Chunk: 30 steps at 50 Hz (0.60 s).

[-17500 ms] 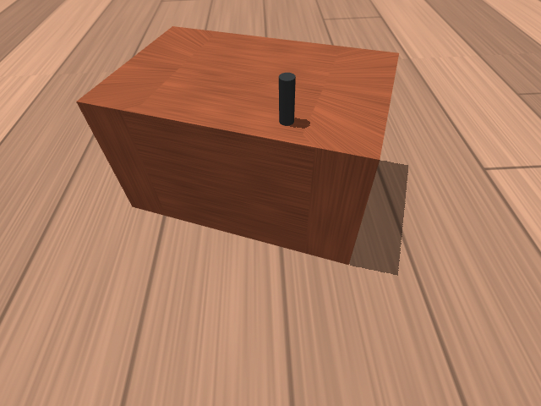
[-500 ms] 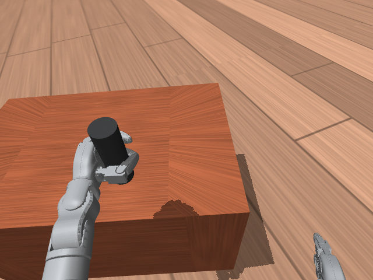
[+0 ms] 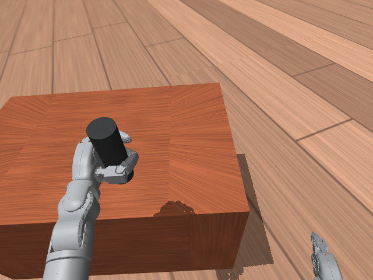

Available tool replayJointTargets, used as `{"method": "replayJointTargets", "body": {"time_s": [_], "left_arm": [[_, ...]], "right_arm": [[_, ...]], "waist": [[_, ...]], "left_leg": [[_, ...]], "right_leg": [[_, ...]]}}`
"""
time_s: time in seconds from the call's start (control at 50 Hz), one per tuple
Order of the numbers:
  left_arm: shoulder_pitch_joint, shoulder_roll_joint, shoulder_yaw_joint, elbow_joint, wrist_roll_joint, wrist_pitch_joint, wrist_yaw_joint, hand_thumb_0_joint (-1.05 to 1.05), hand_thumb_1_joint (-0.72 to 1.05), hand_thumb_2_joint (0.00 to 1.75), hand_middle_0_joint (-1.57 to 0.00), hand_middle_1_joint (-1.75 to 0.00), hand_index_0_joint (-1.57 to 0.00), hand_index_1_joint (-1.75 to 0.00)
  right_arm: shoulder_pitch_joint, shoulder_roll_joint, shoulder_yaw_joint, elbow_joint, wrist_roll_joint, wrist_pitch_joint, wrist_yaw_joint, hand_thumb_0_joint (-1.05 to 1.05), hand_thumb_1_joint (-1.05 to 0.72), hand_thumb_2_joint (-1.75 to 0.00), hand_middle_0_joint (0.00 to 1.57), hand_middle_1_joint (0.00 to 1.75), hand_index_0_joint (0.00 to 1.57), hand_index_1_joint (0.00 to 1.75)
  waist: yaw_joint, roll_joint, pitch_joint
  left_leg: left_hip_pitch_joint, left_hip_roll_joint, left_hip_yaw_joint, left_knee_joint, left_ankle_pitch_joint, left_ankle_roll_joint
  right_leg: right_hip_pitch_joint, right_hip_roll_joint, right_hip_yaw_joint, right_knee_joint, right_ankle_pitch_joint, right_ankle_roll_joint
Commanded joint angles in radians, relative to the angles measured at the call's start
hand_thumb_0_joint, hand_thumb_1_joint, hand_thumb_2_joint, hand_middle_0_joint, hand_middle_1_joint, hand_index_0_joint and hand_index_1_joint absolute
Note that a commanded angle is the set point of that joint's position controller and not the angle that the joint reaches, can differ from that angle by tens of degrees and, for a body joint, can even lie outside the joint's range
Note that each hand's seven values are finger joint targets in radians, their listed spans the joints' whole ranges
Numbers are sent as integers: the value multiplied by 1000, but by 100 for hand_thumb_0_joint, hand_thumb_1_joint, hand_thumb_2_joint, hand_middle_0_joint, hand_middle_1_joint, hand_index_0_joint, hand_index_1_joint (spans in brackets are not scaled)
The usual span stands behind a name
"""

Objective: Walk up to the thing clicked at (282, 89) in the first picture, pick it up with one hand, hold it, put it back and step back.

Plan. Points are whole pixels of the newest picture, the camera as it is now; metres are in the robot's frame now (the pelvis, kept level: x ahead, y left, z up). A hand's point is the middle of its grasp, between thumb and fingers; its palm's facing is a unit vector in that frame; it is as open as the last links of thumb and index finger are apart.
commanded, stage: hold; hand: left
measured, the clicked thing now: (113, 154) +0.33 +0.17 +0.14
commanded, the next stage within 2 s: crouch in 0.28 s
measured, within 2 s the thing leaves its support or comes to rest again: neither
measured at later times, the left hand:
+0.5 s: hand (119, 163) +0.32 +0.16 +0.12, palm faces +0.06 -1.00 -0.02, open 6.7 cm
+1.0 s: hand (132, 161) +0.38 +0.16 +0.05, palm faces +0.02 -1.00 +0.02, open 6.7 cm
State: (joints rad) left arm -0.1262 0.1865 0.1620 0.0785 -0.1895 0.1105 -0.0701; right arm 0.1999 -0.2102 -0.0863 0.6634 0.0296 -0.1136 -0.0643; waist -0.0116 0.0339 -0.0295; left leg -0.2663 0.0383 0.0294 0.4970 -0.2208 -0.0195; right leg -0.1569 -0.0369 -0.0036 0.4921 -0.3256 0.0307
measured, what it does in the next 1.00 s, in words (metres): stands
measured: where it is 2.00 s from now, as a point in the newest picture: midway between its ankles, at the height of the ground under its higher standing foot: outside the picture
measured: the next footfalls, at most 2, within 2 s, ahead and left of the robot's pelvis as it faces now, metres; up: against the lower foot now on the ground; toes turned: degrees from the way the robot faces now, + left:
none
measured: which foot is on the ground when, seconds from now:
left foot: down 0.00-1.00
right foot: down 0.00-1.00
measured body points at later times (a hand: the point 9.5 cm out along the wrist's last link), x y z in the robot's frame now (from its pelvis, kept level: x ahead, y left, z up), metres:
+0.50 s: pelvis +0.00 +0.00 +0.00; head -0.01 -0.01 +0.45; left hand +0.31 +0.21 +0.13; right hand +0.16 -0.26 -0.09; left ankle +0.03 +0.13 -0.74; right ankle -0.04 -0.14 -0.74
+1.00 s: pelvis -0.01 +0.01 -0.02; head +0.03 +0.02 +0.43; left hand +0.38 +0.22 +0.05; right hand +0.14 -0.26 -0.09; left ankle +0.03 +0.13 -0.74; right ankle -0.04 -0.14 -0.74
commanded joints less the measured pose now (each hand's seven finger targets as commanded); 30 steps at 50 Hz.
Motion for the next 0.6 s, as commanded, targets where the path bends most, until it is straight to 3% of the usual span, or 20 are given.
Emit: {"method": "replayJointTargets", "body": {"time_s": [0.0,0.02,0.06,0.08,0.1,0.12,0.14,0.16,0.18,0.26,0.28,0.3,0.34,0.36,0.38,0.44,0.46,0.52,0.56,0.58], "left_arm": [[-360,188,84,-291,-9,-82,10,0,52,134,-133,-147,-135,-146],[-322,161,62,-242,0,-79,9,0,51,133,-131,-145,-133,-144],[-340,177,88,-270,-9,-84,11,0,51,132,-131,-145,-133,-144],[-335,145,55,-265,-11,-85,8,0,52,133,-132,-146,-134,-145],[-373,184,93,-321,-18,-93,10,0,51,133,-131,-145,-133,-145],[-316,148,64,-257,-15,-83,7,0,50,133,-130,-144,-132,-144],[-349,168,76,-314,-20,-89,8,0,53,132,-130,-144,-132,-143],[-293,103,31,-220,-17,-79,3,0,50,133,-130,-145,-132,-145],[-321,144,57,-274,-20,-85,3,0,53,135,-131,-146,-133,-145],[-294,128,42,-215,-11,-73,0,0,49,134,-132,-147,-134,-146],[-318,145,45,-250,-10,-79,-2,0,47,133,-131,-146,-134,-145],[-351,184,83,-286,-9,-85,4,0,47,132,-131,-146,-134,-145],[-363,187,86,-311,-9,-101,8,0,47,132,-131,-146,-133,-145],[-335,131,34,-269,-8,-97,4,0,54,140,-131,-150,-133,-149],[-365,157,61,-337,-21,-109,6,0,56,132,-136,-146,-138,-145],[-335,120,23,-252,-8,-104,2,0,60,133,-139,-147,-141,-146],[-349,134,40,-231,-10,-108,1,0,58,135,-139,-149,-141,-148],[-358,135,33,-137,-1,-117,-6,0,61,136,-141,-149,-142,-148],[-387,147,38,-71,0,-128,-15,0,62,137,-139,-148,-141,-148],[-402,150,44,-29,4,-138,-16,0,62,136,-139,-148,-140,-147]], "right_arm": [[-86,-170,-76,-181,-3,-55,-12,0,55,-5,5,5,5,5],[-78,-140,-58,-152,-1,-49,-8,0,56,-5,5,5,5,5],[-82,-145,-64,-171,-1,-48,-9,0,55,-5,5,5,5,5],[-100,-120,-48,-168,2,-50,-7,0,55,-5,5,5,5,5],[-100,-146,-61,-191,-1,-53,-9,0,55,-5,5,5,5,5],[-102,-117,-46,-158,3,-50,-8,0,55,-5,5,5,5,5],[-124,-138,-51,-210,1,-55,-9,0,56,-5,5,5,5,5],[-112,-81,-18,-139,2,-50,-3,0,56,-5,5,5,5,5],[-133,-120,-40,-178,1,-51,-5,0,56,-5,5,5,5,5],[-134,-123,-42,-142,-1,-47,-2,0,56,-5,5,5,5,5],[-127,-162,-65,-175,-3,-54,-6,0,55,-5,5,5,5,5],[-120,-165,-69,-169,-4,-53,-5,0,55,-5,5,5,5,5],[-113,-146,-57,-179,-1,-52,-7,0,55,-5,5,5,5,5],[-98,-123,-47,-147,-2,-49,-7,0,56,-6,5,5,5,5],[-98,-147,-62,-146,-2,-54,-10,0,58,-4,5,5,5,5],[-102,-91,-15,-128,-3,-56,-8,0,58,-4,5,5,5,5],[-118,-81,-5,-133,-2,-57,-7,0,58,-4,5,5,5,5],[-137,-90,-6,-122,-3,-53,-6,0,59,-4,5,5,5,5],[-148,-139,-39,-107,-7,-53,-9,0,59,-4,5,5,5,5],[-125,-113,-21,-78,-7,-50,-4,0,59,-4,5,5,5,5]], "waist": [[-8,-34,-200],[4,-32,-198],[4,-51,-212],[6,-36,-193],[6,-44,-240],[8,-40,-201],[4,-45,-209],[13,-41,-158],[10,-48,-187],[8,-29,-150],[-5,-51,-184],[4,-31,-214],[1,-29,-212],[-7,-30,-201],[-3,-21,-226],[-16,-40,-180],[-11,-54,-178],[-21,-67,-128],[-32,-71,-123],[-27,-69,-121]], "left_leg": [[212,-27,20,-38,200,32],[204,-28,18,-39,209,31],[209,-26,16,-39,219,32],[202,-28,18,-38,218,32],[221,-26,19,-35,233,33],[206,-26,16,-39,234,32],[210,-22,17,-43,226,31],[183,-24,16,-43,217,31],[193,-25,19,-46,213,33],[185,-22,18,-59,173,29],[209,-20,20,-54,177,33],[214,-21,18,-54,184,30],[222,-20,14,-53,193,29],[220,-22,15,-49,204,31],[231,-22,16,-46,206,31],[215,-24,18,-46,196,35],[204,-24,19,-45,182,39],[171,-28,22,-54,137,40],[165,-28,22,-55,109,41],[160,-26,19,-56,110,39]], "right_leg": [[-78,33,-40,-82,286,-10],[-75,33,-43,-80,290,-13],[-58,35,-43,-82,302,-10],[-63,32,-41,-81,303,-10],[-43,33,-39,-80,315,-8],[-56,33,-42,-79,319,-9],[-52,35,-42,-82,306,-10],[-69,34,-44,-82,295,-12],[-59,32,-41,-89,294,-10],[-84,36,-44,-95,249,-18],[-74,37,-41,-96,254,-13],[-59,37,-41,-91,261,-15],[-62,40,-43,-88,267,-15],[-66,37,-42,-86,282,-14],[-59,38,-41,-85,284,-11],[-82,36,-38,-89,285,-7],[-81,34,-36,-94,273,-6],[-113,32,-32,-106,235,-8],[-130,31,-30,-104,212,-10],[-140,33,-32,-99,209,-14]]}}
